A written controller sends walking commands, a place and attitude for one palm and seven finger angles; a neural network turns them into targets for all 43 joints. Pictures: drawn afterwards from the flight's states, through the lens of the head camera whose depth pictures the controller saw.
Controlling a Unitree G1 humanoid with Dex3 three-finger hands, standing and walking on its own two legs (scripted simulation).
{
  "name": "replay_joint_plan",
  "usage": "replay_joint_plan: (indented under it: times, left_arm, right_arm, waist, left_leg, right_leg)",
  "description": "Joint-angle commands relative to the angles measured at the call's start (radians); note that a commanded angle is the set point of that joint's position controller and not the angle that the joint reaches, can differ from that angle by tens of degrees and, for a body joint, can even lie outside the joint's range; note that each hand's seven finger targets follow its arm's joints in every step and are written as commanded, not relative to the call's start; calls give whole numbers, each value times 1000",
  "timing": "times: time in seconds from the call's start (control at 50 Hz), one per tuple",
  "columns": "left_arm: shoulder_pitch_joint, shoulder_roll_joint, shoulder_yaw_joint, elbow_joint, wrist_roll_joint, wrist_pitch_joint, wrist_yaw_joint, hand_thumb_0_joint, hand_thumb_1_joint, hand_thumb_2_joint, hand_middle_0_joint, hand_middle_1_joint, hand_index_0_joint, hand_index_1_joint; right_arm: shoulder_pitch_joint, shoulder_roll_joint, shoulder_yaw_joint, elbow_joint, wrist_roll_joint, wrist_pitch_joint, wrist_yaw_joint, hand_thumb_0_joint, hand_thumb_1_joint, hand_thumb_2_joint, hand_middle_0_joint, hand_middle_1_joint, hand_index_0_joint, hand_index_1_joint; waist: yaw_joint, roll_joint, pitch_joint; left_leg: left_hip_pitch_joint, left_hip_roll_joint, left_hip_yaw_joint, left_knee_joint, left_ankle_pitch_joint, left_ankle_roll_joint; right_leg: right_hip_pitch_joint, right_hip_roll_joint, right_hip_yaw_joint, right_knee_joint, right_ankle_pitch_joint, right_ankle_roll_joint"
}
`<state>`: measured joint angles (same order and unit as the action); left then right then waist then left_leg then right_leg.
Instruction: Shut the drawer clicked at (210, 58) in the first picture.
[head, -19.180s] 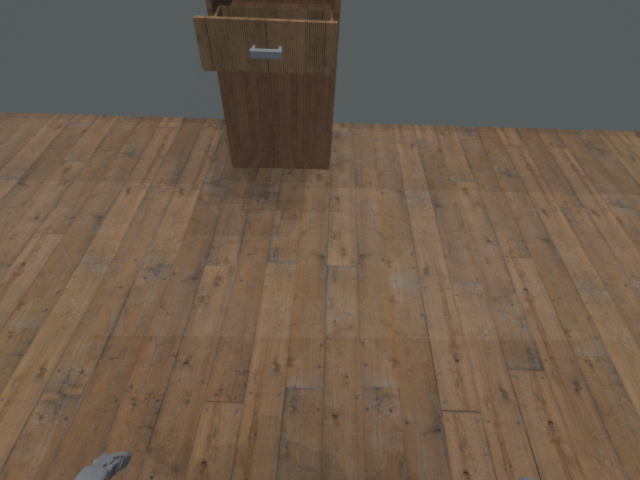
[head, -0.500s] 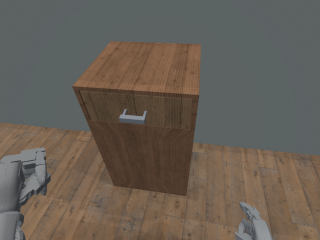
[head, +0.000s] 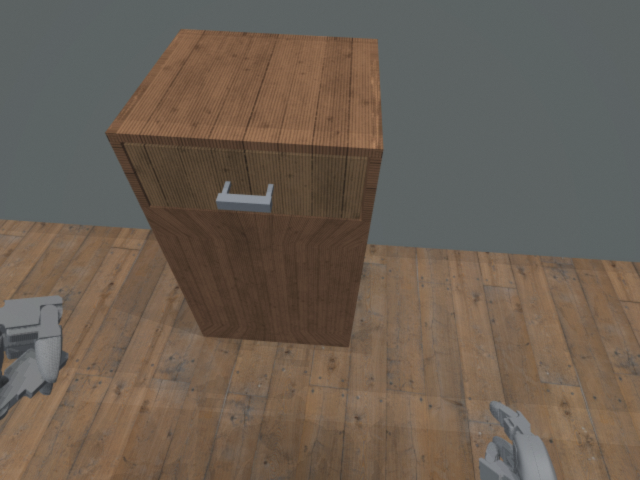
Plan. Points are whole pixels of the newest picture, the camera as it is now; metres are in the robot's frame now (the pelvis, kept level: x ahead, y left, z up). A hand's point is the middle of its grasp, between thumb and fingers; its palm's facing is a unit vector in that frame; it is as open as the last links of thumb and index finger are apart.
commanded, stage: step back with the hand held close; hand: left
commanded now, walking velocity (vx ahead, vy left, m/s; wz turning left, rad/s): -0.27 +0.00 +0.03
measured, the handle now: (246, 195) +0.61 +0.18 -0.05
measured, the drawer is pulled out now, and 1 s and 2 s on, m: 0.00 0.00 0.00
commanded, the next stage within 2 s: stop stepping back and stand still in 0.88 s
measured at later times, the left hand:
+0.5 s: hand (5, 443) +0.13 +0.24 +0.16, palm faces +0.38 -0.78 -0.50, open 3.2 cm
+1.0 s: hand out of the picture +0.04 +0.27 +0.17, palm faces +0.42 -0.79 -0.45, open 3.2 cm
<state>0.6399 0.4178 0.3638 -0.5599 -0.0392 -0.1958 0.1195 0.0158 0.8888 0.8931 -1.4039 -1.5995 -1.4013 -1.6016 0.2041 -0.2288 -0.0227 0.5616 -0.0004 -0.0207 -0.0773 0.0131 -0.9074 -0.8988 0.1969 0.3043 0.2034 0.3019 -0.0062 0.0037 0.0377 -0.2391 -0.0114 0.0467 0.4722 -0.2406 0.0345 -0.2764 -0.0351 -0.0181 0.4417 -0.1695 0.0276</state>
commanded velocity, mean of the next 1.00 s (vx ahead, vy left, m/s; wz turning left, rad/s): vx -0.34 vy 0.00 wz -0.02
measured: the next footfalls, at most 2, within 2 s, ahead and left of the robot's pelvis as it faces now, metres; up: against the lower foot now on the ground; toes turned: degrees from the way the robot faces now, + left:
right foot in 0.48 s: -0.01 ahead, -0.13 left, +0.00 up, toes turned +7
right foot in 1.18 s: -0.26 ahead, -0.11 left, +0.00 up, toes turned +0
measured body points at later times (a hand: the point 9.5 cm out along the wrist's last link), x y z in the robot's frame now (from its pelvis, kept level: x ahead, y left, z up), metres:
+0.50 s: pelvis -0.07 +0.00 -0.01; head -0.05 +0.01 +0.44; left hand +0.10 +0.28 +0.19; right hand +0.09 -0.25 -0.09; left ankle +0.01 +0.10 -0.74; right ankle -0.03 -0.13 -0.73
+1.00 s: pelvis -0.15 +0.01 +0.00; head -0.12 +0.05 +0.45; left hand +0.01 +0.31 +0.20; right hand +0.03 -0.21 -0.07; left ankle -0.03 +0.10 -0.74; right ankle -0.21 -0.15 -0.66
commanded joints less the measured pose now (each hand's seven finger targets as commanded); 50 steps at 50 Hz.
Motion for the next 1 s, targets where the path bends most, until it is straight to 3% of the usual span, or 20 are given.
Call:
replay_joint_plan:
  times: [0.0, 0.08, 0.14, 0.22, 0.28, 0.34, 0.4, 0.48, 0.54, 0.6, 0.64, 0.68, 0.72, 0.78, 0.8, 0.82, 0.84, 0.88, 0.92, 0.98]
  left_arm:
    - [-13, 120, 130, -202, 6, -73, 28, 0, 900, 900, -1400, -1600, -1400, -1600]
    - [-39, 101, 124, -158, 20, -83, 30, 0, 900, 900, -1400, -1600, -1400, -1600]
    - [-64, 98, 116, -164, 26, -90, 30, 0, 900, 900, -1400, -1600, -1400, -1600]
    - [-97, 115, 116, -189, 29, -103, 38, 0, 900, 900, -1400, -1600, -1400, -1600]
    - [-102, 128, 112, -222, 20, -114, 52, 0, 900, 900, -1400, -1600, -1400, -1600]
    - [-64, 129, 126, -236, 19, -124, 63, 0, 900, 900, -1400, -1600, -1400, -1600]
    - [-61, 137, 163, -258, 46, -137, 62, 0, 900, 900, -1400, -1600, -1400, -1600]
    - [-18, 147, 193, -227, 58, -152, 47, 0, 900, 900, -1400, -1600, -1400, -1600]
    - [11, 143, 181, -220, 27, -162, 32, 0, 900, 900, -1400, -1600, -1400, -1600]
    - [-9, 150, 153, -251, 1, -168, 28, 0, 900, 900, -1400, -1600, -1400, -1600]
    - [0, 164, 159, -241, -2, -166, 29, 0, 900, 900, -1400, -1600, -1400, -1600]
    - [-9, 179, 165, -242, -5, -167, 40, 0, 900, 900, -1400, -1600, -1400, -1600]
    - [-7, 186, 174, -224, -8, -158, 55, 0, 900, 900, -1400, -1600, -1400, -1600]
    - [-34, 170, 159, -218, -4, -155, 59, 0, 900, 900, -1400, -1600, -1400, -1600]
    - [-54, 156, 147, -247, -5, -159, 53, 0, 900, 900, -1400, -1600, -1400, -1600]
    - [-51, 163, 164, -248, 6, -166, 53, 0, 900, 900, -1400, -1600, -1400, -1600]
    - [-50, 161, 173, -236, 17, -171, 49, 0, 900, 900, -1400, -1600, -1400, -1600]
    - [-71, 156, 182, -219, 28, -171, 42, 0, 900, 900, -1400, -1600, -1400, -1600]
    - [-71, 136, 153, -243, 22, -161, 39, 0, 900, 900, -1400, -1600, -1400, -1600]
    - [-11, 107, 102, -295, -1, -131, 46, 0, 900, 900, -1400, -1600, -1400, -1600]
  right_arm:
    - [-104, -125, -43, -172, -3, -66, -12, 0, -900, -900, 200, 300, 200, 300]
    - [-96, -127, -43, -170, 2, -79, -9, 0, -900, -900, 200, 300, 200, 300]
    - [-85, -126, -42, -171, 5, -88, -9, 0, -900, -900, 200, 300, 200, 300]
    - [-69, -118, -43, -160, -5, -95, -6, 0, -900, -900, 200, 300, 200, 300]
    - [-54, -113, -37, -144, -11, -97, -3, 0, -900, -900, 200, 300, 200, 300]
    - [-68, -121, -34, -145, -11, -102, -10, 0, -900, -900, 200, 300, 200, 300]
    - [-100, -132, -40, -164, -3, -119, -17, 0, -900, -900, 200, 300, 200, 300]
    - [-97, -132, -57, -170, 0, -141, -11, 0, -900, -900, 200, 300, 200, 300]
    - [-76, -122, -56, -133, -5, -143, -5, 0, -900, -900, 200, 300, 200, 300]
    - [-59, -106, -57, -99, -6, -137, 4, 0, -900, -900, 200, 300, 200, 300]
    - [-70, -102, -65, -104, -3, -122, 5, 0, -900, -900, 200, 300, 200, 300]
    - [-74, -98, -69, -100, 4, -108, 4, 0, -900, -900, 200, 300, 200, 300]
    - [-82, -85, -70, -86, 2, -91, 5, 0, -900, -900, 200, 300, 200, 300]
    - [-98, -84, -54, -95, -2, -76, -3, 0, -900, -900, 200, 300, 200, 300]
    - [-109, -101, -50, -109, -8, -83, -10, 0, -900, -900, 200, 300, 200, 300]
    - [-114, -129, -53, -119, -11, -98, -16, 0, -900, -900, 200, 300, 200, 300]
    - [-113, -122, -54, -122, -17, -117, -18, 0, -900, -900, 200, 300, 200, 300]
    - [-89, -109, -59, -102, -24, -141, -11, 0, -900, -900, 200, 300, 200, 300]
    - [-92, -107, -65, -103, -23, -154, 8, 0, -900, -900, 200, 300, 200, 300]
    - [-87, -93, -61, -87, -17, -166, 28, 0, -900, -900, 200, 300, 200, 300]
  waist:
    - [18, 135, -150]
    - [9, 96, -77]
    - [2, 28, -59]
    - [-8, -63, -43]
    - [-19, -73, -73]
    - [-19, 60, -98]
    - [3, 252, -126]
    - [11, 169, -102]
    - [-7, 21, -115]
    - [-20, -25, -248]
    - [-22, -56, -244]
    - [-25, -94, -192]
    - [-23, -128, -152]
    - [-32, -88, -85]
    - [-34, 52, -55]
    - [-26, 216, -56]
    - [-15, 316, -118]
    - [-10, 254, -123]
    - [3, 141, -144]
    - [16, 192, -220]
  left_leg:
    - [-225, 118, -121, -157, 147, 35]
    - [-418, 139, -143, -205, -180, 62]
    - [-447, 115, -138, -166, -301, 63]
    - [-309, 49, -99, -9, -312, 37]
    - [-131, 25, -87, 70, -221, 13]
    - [-213, 86, -166, -103, -255, 36]
    - [-577, 226, -311, -309, -448, 105]
    - [-653, 202, -256, -211, -424, 110]
    - [-402, 113, -184, -69, -139, 55]
    - [-65, 59, -82, 56, 199, 0]
    - [-30, 41, -60, 96, 99, -6]
    - [-18, -1, -45, 194, -75, -22]
    - [29, -7, -58, 291, -90, -34]
    - [49, 45, -120, 118, -86, -11]
    - [-39, 104, -205, -67, -124, 13]
    - [-223, 230, -359, -264, -214, 64]
    - [-379, 336, -487, -386, -396, 114]
    - [-507, 389, -466, -424, -505, 150]
    - [-319, 337, -376, -315, -320, 144]
    - [-63, 259, -246, -314, -280, 63]
  right_leg:
    - [276, 21, 23, 119, 252, -8]
    - [318, 26, 45, 164, 161, -8]
    - [281, 6, 83, 115, 90, -14]
    - [54, -62, 192, -100, -220, -52]
    - [-120, -97, 176, -169, -327, -71]
    - [-11, -15, 79, -42, -227, -33]
    - [348, 93, 27, 307, 5, 3]
    - [385, 102, 76, 301, 64, -2]
    - [186, 33, 162, 125, 242, -40]
    - [14, -37, 183, 33, 360, -45]
    - [-50, -62, 204, -44, 205, -51]
    - [-172, -127, 260, -155, -52, -95]
    - [-293, -180, 275, -225, -210, -134]
    - [-360, -100, 168, -139, -235, -87]
    - [-298, -6, 111, -28, -244, -51]
    - [-123, 102, 45, 200, -190, -15]
    - [50, 157, 46, 464, -219, -9]
    - [133, 155, 101, 735, -235, -7]
    - [1, 134, 97, 676, -258, -9]
    - [-63, 127, -4, 500, -349, -24]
